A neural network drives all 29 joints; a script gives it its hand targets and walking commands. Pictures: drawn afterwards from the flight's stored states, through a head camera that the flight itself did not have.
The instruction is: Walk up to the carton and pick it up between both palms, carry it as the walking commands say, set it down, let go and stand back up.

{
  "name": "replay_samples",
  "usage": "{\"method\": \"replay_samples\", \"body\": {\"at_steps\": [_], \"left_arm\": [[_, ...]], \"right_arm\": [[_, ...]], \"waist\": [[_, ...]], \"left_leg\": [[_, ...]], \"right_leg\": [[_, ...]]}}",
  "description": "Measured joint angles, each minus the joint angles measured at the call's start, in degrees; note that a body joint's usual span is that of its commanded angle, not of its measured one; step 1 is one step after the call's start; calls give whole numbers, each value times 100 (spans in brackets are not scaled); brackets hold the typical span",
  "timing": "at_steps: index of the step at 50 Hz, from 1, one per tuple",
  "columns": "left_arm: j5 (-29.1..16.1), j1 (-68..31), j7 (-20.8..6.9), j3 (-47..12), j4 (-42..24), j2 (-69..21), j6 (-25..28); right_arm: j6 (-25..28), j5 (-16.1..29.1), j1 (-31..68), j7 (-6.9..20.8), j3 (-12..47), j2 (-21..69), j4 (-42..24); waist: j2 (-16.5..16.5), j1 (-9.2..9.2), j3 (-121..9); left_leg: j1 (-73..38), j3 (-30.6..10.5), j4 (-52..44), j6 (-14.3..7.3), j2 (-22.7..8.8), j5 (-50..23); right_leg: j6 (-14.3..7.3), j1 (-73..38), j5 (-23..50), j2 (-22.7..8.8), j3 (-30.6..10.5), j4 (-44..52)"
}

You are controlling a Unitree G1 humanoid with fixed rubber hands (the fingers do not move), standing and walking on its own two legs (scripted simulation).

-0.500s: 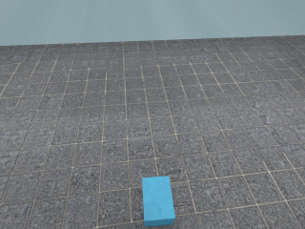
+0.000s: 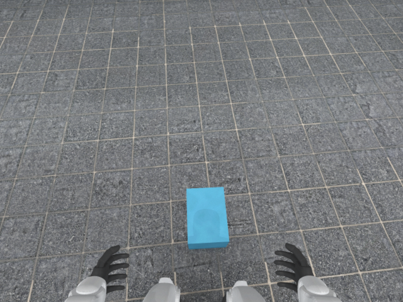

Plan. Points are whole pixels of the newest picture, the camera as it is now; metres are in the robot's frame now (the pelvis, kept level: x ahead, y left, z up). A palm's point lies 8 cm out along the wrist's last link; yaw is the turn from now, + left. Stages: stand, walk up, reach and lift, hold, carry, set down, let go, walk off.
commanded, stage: reach and lift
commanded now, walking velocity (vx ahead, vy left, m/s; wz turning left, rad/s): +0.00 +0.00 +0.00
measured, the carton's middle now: (206, 218) +0.45 -0.01 -0.65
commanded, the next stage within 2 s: none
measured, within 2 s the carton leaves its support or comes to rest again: neither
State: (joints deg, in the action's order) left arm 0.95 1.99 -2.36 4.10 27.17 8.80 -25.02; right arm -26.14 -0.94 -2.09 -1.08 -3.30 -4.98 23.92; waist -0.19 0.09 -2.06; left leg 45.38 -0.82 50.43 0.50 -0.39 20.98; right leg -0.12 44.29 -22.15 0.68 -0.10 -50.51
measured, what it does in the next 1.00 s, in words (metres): lowers itself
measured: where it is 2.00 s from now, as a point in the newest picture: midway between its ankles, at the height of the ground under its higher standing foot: outside the picture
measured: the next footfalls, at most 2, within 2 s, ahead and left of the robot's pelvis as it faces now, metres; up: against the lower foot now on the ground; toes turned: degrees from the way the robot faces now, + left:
none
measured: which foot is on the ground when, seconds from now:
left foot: down 0.00-1.00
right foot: down 0.00-1.00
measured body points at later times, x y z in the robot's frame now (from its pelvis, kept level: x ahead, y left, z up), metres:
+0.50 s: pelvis -0.06 +0.00 -0.04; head +0.14 +0.01 +0.37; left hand +0.31 +0.19 -0.15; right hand +0.32 -0.18 -0.14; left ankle +0.03 +0.12 -0.69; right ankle +0.02 -0.12 -0.69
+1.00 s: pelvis -0.04 +0.00 -0.06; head +0.26 +0.00 +0.28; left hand +0.45 +0.18 -0.18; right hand +0.47 -0.18 -0.17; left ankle +0.03 +0.12 -0.69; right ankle +0.02 -0.12 -0.69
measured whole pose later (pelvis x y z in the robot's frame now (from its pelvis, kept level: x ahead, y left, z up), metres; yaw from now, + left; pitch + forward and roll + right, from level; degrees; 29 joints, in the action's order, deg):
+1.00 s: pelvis -0.04 +0.00 -0.06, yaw +0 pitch +42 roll +0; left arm 3.9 -58.6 6.9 19.6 48.3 6.6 -6.3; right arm -5.9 -3.8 61.9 -2.7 -18.0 -10.8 52.4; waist 0.3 -0.7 -1.5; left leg 83.9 -1.0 58.1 0.8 0.6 16.3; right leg 0.4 83.7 -17.9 1.2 -1.8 -59.4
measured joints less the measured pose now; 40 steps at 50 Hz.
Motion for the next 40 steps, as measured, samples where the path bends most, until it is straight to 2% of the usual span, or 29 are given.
{"method": "replay_samples", "body": {"at_steps": [7,17,24,32,40], "left_arm": [[-120,-760,47,101,102,7,-171],[-118,-2636,278,442,920,-17,-280],[-61,-3619,580,668,1306,-195,37],[24,-4424,938,912,1713,-398,728],[90,-5246,1046,1144,2064,-298,1389]], "right_arm": [[-197,165,712,-14,9,-94,68],[-262,137,2639,-95,-300,-201,1041],[158,-15,3704,-167,-591,-241,1636],[890,-94,4574,-249,-856,-280,2197],[1570,-93,5494,-211,-1104,-463,2695]], "waist": [[29,5,290],[90,-57,629],[65,-55,621],[82,-37,317],[66,-27,163]], "left_leg": [[265,-13,418,20,9,-2],[879,39,767,21,12,-121],[1610,26,932,5,40,-199],[2473,31,985,-5,75,-275],[3195,3,930,7,107,-371]], "right_leg": [[-26,296,-27,15,-12,-477],[-5,943,95,24,-75,-856],[29,1654,176,7,-73,-1001],[58,2528,245,0,-112,-1070],[59,3257,322,0,-124,-1041]]}}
